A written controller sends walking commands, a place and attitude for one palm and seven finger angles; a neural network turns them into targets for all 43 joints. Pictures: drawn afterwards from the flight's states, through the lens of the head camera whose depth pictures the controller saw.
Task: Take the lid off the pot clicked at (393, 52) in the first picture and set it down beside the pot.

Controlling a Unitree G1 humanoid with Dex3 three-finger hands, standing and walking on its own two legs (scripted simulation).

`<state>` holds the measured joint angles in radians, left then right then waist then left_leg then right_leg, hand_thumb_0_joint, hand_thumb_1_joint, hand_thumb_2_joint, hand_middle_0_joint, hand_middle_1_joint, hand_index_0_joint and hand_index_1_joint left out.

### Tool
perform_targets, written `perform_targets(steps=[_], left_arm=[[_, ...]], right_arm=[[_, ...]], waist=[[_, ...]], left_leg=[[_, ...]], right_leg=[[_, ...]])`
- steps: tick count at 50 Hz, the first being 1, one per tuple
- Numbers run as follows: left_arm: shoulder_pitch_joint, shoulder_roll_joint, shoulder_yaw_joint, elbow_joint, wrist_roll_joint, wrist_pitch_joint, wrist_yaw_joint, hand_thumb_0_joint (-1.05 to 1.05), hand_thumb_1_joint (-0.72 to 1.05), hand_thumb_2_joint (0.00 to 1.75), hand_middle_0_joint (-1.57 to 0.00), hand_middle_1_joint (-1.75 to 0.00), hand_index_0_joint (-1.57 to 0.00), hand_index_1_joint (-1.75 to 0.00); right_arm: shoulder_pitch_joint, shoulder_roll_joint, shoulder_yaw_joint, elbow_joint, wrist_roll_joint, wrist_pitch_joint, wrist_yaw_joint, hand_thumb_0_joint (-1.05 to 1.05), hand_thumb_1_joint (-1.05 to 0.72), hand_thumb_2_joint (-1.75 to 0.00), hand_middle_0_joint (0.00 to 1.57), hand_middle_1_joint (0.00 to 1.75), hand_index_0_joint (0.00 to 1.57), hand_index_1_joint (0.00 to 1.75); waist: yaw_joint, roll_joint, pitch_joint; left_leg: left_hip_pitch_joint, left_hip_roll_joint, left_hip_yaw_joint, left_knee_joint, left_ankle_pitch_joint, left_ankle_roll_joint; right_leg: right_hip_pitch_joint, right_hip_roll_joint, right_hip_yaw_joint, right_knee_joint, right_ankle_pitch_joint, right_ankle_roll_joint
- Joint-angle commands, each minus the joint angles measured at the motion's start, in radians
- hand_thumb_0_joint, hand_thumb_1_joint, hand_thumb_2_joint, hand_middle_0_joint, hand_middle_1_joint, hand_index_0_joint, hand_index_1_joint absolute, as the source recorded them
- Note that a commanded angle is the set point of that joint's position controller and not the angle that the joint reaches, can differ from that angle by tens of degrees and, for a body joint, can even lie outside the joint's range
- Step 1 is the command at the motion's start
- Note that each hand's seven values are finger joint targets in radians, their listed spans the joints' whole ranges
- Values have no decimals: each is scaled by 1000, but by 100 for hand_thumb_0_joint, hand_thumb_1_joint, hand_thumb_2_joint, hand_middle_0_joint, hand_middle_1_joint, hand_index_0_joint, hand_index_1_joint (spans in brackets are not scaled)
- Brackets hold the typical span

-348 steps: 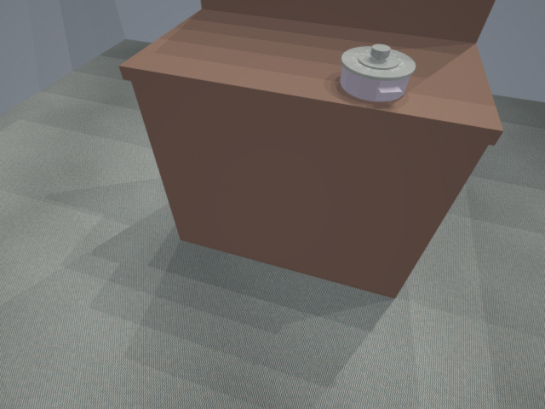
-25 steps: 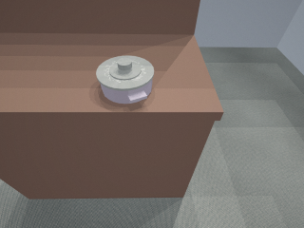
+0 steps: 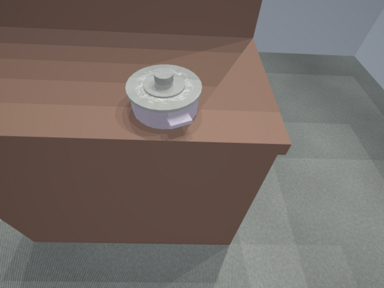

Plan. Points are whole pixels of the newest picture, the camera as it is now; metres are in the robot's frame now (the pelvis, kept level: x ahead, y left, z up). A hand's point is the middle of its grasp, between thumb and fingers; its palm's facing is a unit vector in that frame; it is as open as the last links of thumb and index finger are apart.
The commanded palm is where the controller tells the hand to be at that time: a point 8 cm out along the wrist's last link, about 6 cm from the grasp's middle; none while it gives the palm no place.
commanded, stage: look again from close up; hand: left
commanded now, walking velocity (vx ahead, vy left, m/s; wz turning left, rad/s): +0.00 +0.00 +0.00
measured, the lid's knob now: (163, 76) +0.53 +0.11 +0.16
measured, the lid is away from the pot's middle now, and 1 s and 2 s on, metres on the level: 0.00 0.00 0.00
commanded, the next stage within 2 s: shuffle to correct the standing spot in 0.02 s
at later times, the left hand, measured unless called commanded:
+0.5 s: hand out of the picture +0.04 +0.15 -0.19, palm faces +0.07 -0.98 -0.20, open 7.3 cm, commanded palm none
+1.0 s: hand (128, 280) +0.17 +0.16 -0.16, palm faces +0.05 -0.96 -0.27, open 7.3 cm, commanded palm none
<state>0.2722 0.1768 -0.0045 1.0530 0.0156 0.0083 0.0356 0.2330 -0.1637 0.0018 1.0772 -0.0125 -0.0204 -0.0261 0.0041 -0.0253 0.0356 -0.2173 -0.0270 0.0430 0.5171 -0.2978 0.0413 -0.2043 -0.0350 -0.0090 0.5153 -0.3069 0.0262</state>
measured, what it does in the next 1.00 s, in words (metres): steps on the spot: left foot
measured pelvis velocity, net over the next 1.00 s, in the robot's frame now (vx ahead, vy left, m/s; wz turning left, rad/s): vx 0.08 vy -0.04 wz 0.01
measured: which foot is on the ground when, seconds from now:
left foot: down 0.00-0.44, up 0.46-0.62, down 0.64-1.00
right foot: down 0.00-0.66, up 0.68-1.00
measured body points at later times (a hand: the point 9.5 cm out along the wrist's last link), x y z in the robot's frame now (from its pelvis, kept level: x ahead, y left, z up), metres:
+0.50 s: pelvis +0.05 -0.03 -0.01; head +0.07 -0.02 +0.44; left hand +0.03 +0.20 -0.17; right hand +0.06 -0.26 -0.16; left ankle -0.01 +0.08 -0.71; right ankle -0.02 -0.14 -0.74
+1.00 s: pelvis +0.08 -0.04 +0.00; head +0.12 -0.05 +0.44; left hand +0.16 +0.21 -0.14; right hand +0.18 -0.27 -0.15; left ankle +0.12 +0.08 -0.74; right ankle +0.07 -0.17 -0.73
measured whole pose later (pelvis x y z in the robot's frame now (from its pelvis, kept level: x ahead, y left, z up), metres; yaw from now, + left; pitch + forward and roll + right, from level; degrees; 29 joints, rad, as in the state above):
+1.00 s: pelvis +0.08 -0.04 +0.00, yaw +1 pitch +2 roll +1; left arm 0.17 0.21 0.04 0.90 0.02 0.01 0.04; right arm 0.14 -0.16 -0.03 0.95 -0.02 0.01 -0.02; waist 0.01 -0.01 0.06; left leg -0.35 0.02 0.06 0.54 -0.21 0.01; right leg -0.33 -0.03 0.01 0.66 -0.34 0.00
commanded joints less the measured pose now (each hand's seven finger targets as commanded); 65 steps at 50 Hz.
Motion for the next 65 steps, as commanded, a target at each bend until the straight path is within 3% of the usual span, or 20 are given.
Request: perform_targets(steps=[1,13,18,20,22,25,28,30,31,33,34,37,47,48,49,51,52,55,59,65], left_arm=[[41,111,24,-40,-3,-22,8,0,90,90,-20,-30,-20,-30],[40,92,31,-47,9,-12,-18,0,90,90,-20,-30,-20,-30],[98,92,43,-40,7,-25,-26,0,90,90,-20,-30,-20,-30],[152,128,57,-21,5,-33,-20,0,90,90,-20,-30,-20,-30],[271,180,77,3,3,-43,-12,0,90,90,-20,-30,-20,-30],[280,138,73,9,18,-54,4,0,90,90,-20,-30,-20,-30],[149,134,67,-34,13,-53,10,0,90,90,-20,-30,-20,-30],[77,133,61,-42,-4,-50,11,0,90,90,-20,-30,-20,-30],[97,122,55,-43,-9,-50,9,0,90,90,-20,-30,-20,-30],[140,66,41,-57,-32,-43,17,0,90,90,-20,-30,-20,-30],[111,73,42,-68,-21,-32,25,0,90,90,-20,-30,-20,-30],[87,69,50,-60,-9,3,27,0,90,90,-20,-30,-20,-30],[31,56,63,-160,1,12,4,0,90,90,-20,-30,-20,-30],[145,96,51,-109,-1,-11,20,0,90,90,-20,-30,-20,-30],[49,146,58,-191,12,-18,18,0,90,90,-20,-30,-20,-30],[31,198,60,-208,17,-43,21,0,90,90,-20,-30,-20,-30],[3,206,48,-209,20,-43,18,0,90,90,-20,-30,-20,-30],[-97,178,53,-225,5,-38,24,0,90,90,-20,-30,-20,-30],[-39,126,37,-219,0,-4,19,0,90,90,-20,-30,-20,-30],[-9,158,38,-173,-4,-17,6,0,90,90,-20,-30,-20,-30]], right_arm=[[37,-107,-19,-31,6,-16,-7,0,-90,-90,20,30,20,30],[53,-148,-41,-31,-7,-5,-2,0,-90,-90,20,30,20,30],[58,-137,-46,-46,-7,-14,-5,0,-90,-90,20,30,20,30],[47,-98,-38,-58,-4,-22,-6,0,-90,-90,20,30,20,30],[-29,-68,-40,-104,-4,-23,-1,0,-90,-90,20,30,20,30],[-125,-65,-47,-142,0,-32,7,0,-90,-90,20,30,20,30],[-80,-21,-36,-128,8,-19,13,0,-90,-90,20,30,20,30],[89,-16,-26,-61,11,-25,5,0,-90,-90,20,30,20,30],[170,-75,-37,-38,10,-32,-5,0,-90,-90,20,30,20,30],[212,-176,-54,-55,13,-27,-16,0,-90,-90,20,30,20,30],[182,-157,-49,-61,8,-16,-15,0,-90,-90,20,30,20,30],[17,-102,-26,-93,5,-13,-31,0,-90,-90,20,30,20,30],[-36,-150,-80,-167,-17,20,-10,0,-90,-90,20,30,20,30],[-114,-247,-102,-187,9,6,-6,0,-90,-90,20,30,20,30],[-56,-136,-85,-239,9,15,17,0,-90,-90,20,30,20,30],[-55,-70,-66,-250,-4,21,29,0,-90,-90,20,30,20,30],[-28,-42,-58,-254,-1,29,30,0,-90,-90,20,30,20,30],[26,-88,-60,-239,3,32,27,0,-90,-90,20,30,20,30],[33,-136,-51,-208,-11,15,24,0,-90,-90,20,30,20,30],[70,-112,-41,-179,-7,19,17,0,-90,-90,20,30,20,30]], waist=[[-3,27,-18],[-14,114,72],[10,69,54],[30,-73,21],[78,-245,22],[80,-103,56],[6,-38,43],[-70,-69,-35],[-89,1,-122],[-73,226,-200],[-73,144,-113],[-1,212,44],[-1,162,-100],[68,65,-267],[17,-102,-228],[9,-80,-166],[-13,55,-168],[-64,-293,-48],[-20,195,114],[-24,-30,76]], left_leg=[[14,118,-114,-99,240,1],[-25,191,-227,-208,-170,53],[-78,172,-177,-90,-30,54],[-193,84,-40,111,47,17],[-416,21,60,377,-271,-24],[-536,77,-25,497,-352,-18],[-270,52,24,266,-151,-36],[57,5,69,18,191,-40],[223,87,-36,7,501,-1],[264,415,-353,-82,1193,222],[179,387,-239,-101,1228,207],[-30,344,-231,-151,974,170],[7,279,-175,-138,522,120],[126,290,-131,87,604,55],[-88,140,-43,149,217,6],[-234,34,-22,341,-196,-38],[-147,26,-19,302,-206,-56],[-97,43,-14,186,-47,-42],[-157,162,-208,-106,23,24],[-74,66,-83,-27,-75,-27]], right_leg=[[-2,-65,56,-67,205,-48],[-109,2,-28,13,-91,-57],[-37,-16,13,-8,-21,-78],[112,-95,133,-73,90,-123],[270,-281,350,-171,345,-257],[313,-300,328,-105,607,-323],[92,-226,185,-110,636,-233],[0,-116,45,32,724,-132],[-51,-70,15,172,633,-74],[-144,41,11,477,-317,-18],[-126,29,40,517,-350,-37],[-136,-25,64,461,-292,-18],[-88,12,-7,220,-124,-15],[-71,-38,64,7,42,-21],[8,-94,187,-78,133,-56],[56,-254,330,-73,533,-189],[-11,-252,282,-78,439,-216],[-127,-148,176,-39,350,-160],[-177,21,47,41,-144,-58],[-198,-56,161,-140,-223,-93]])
